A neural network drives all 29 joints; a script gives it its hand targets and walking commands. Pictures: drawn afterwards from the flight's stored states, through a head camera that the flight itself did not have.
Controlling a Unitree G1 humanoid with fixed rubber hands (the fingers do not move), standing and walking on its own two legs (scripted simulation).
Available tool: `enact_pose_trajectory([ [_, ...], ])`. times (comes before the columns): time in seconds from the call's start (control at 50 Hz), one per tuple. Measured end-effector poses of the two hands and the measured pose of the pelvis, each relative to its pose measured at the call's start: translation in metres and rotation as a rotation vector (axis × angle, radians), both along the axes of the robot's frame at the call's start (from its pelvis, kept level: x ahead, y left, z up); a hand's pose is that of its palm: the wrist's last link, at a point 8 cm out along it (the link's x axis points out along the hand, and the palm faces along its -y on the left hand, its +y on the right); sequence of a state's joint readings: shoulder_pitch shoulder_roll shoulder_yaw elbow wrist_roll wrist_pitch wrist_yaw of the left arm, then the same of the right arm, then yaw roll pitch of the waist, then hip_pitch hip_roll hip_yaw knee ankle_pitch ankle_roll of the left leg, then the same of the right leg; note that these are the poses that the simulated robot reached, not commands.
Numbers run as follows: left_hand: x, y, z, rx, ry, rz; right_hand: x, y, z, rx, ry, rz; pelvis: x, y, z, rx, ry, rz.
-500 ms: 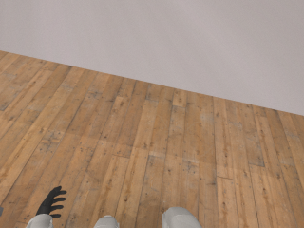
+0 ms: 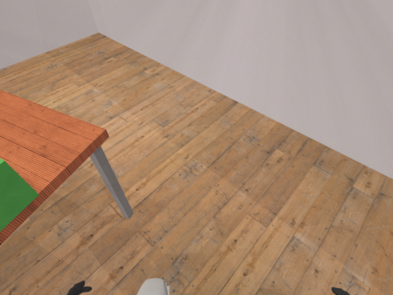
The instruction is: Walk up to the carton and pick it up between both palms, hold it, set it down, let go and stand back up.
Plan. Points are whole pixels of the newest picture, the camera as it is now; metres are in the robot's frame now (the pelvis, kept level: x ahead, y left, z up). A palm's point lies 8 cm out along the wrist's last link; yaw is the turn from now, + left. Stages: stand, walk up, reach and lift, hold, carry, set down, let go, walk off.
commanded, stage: walk up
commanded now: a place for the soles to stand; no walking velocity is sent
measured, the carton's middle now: out of the picture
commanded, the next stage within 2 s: none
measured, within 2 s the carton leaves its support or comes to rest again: neither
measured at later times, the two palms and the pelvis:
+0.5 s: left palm out of the picture +0.05 +0.46 -0.12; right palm out of the picture +0.12 -0.08 -0.09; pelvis +0.05 +0.18 +0.01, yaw +25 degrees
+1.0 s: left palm out of the picture +0.02 +0.48 -0.11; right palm (144, 178) +0.45 +0.16 -0.11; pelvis +0.19 +0.28 +0.00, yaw +47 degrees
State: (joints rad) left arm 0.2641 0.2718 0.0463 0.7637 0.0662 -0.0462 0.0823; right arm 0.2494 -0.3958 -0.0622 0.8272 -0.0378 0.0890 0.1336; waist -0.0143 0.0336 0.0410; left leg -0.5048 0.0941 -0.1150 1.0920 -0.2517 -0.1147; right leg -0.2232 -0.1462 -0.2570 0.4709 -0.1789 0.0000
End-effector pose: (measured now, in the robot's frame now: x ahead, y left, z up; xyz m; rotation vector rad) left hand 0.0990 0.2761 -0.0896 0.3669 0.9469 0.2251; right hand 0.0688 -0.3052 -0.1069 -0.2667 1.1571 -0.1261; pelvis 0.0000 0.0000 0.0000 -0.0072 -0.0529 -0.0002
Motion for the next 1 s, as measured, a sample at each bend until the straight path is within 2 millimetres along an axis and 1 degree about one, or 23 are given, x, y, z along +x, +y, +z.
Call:
enact_pose_trajectory([
  [0.04,-0.011,0.019,-0.004,-0.001,0.002,0.017,0.005,0.024,-0.003,0.017,0.025,0.039,-0.002,0.014,-0.002,-0.012,0.002,0.04],
  [0.1,-0.032,0.056,-0.015,0.0,0.019,0.057,0.023,0.065,-0.002,0.027,0.023,0.111,-0.004,0.038,-0.006,-0.031,0.005,0.097],
  [0.16,-0.053,0.1,-0.034,-0.006,0.048,0.112,0.048,0.106,0.002,0.002,-0.024,0.165,-0.002,0.068,-0.015,-0.053,0.007,0.149],
  [0.2,-0.064,0.124,-0.049,-0.026,0.085,0.136,0.054,0.129,0.004,-0.027,-0.058,0.157,-0.001,0.087,-0.02,-0.036,-0.006,0.173],
  [0.22,-0.068,0.131,-0.054,-0.054,0.098,0.152,0.053,0.138,0.006,-0.041,-0.062,0.148,0.001,0.095,-0.02,-0.04,-0.006,0.188],
  [0.26,-0.068,0.138,-0.055,-0.119,0.094,0.188,0.045,0.153,0.011,-0.065,-0.027,0.128,0.006,0.109,-0.014,-0.057,0.002,0.232],
  [0.32,-0.06,0.144,-0.048,-0.18,0.067,0.211,0.033,0.169,0.021,-0.103,0.054,0.133,0.014,0.129,-0.002,-0.068,0.015,0.289],
  [0.36,-0.057,0.149,-0.041,-0.191,0.063,0.212,0.032,0.179,0.026,-0.115,0.088,0.15,0.019,0.142,0.004,-0.07,0.02,0.32],
  [0.44,-0.055,0.167,-0.032,-0.183,0.067,0.258,0.038,0.205,0.024,-0.099,0.143,0.199,0.035,0.165,0.009,-0.063,0.025,0.387],
  [0.48,-0.052,0.177,-0.03,-0.177,0.062,0.297,0.048,0.22,0.019,-0.083,0.16,0.228,0.046,0.174,0.009,-0.056,0.028,0.418],
  [0.52,-0.046,0.188,-0.028,-0.169,0.047,0.336,0.061,0.236,0.014,-0.066,0.166,0.259,0.058,0.183,0.007,-0.05,0.03,0.45],
  [0.56,-0.034,0.197,-0.026,-0.158,0.022,0.37,0.078,0.25,0.008,-0.051,0.167,0.291,0.072,0.191,0.005,-0.045,0.033,0.483],
  [0.62,-0.012,0.209,-0.023,-0.139,-0.019,0.42,0.11,0.269,0.0,-0.032,0.157,0.333,0.095,0.202,0.001,-0.036,0.039,0.526],
  [0.68,0.009,0.219,-0.022,-0.111,-0.061,0.477,0.149,0.286,-0.013,-0.018,0.149,0.384,0.12,0.213,-0.007,-0.026,0.046,0.567],
  [0.72,0.013,0.226,-0.024,-0.085,-0.08,0.527,0.181,0.298,-0.025,-0.014,0.142,0.435,0.134,0.22,-0.015,-0.036,0.05,0.597],
  [0.76,0.004,0.229,-0.023,-0.063,-0.071,0.591,0.217,0.315,-0.028,-0.019,0.125,0.5,0.144,0.226,-0.016,-0.053,0.04,0.645],
  [0.82,-0.025,0.231,-0.017,-0.047,-0.031,0.717,0.268,0.341,-0.02,-0.034,0.09,0.614,0.161,0.236,-0.009,-0.023,0.026,0.705],
  [0.9,-0.06,0.22,-0.013,-0.069,0.047,0.835,0.333,0.383,-0.008,-0.037,0.023,0.732,0.178,0.256,0.0,0.002,0.021,0.759],
  [0.96,-0.075,0.21,-0.014,-0.116,0.107,0.882,0.366,0.427,-0.006,-0.006,-0.028,0.788,0.186,0.271,0.002,0.011,0.023,0.797],
  [1.0,-0.079,0.208,-0.018,-0.153,0.14,0.895,0.38,0.463,-0.007,0.029,-0.062,0.822,0.189,0.281,0.0,0.01,0.025,0.817],
])
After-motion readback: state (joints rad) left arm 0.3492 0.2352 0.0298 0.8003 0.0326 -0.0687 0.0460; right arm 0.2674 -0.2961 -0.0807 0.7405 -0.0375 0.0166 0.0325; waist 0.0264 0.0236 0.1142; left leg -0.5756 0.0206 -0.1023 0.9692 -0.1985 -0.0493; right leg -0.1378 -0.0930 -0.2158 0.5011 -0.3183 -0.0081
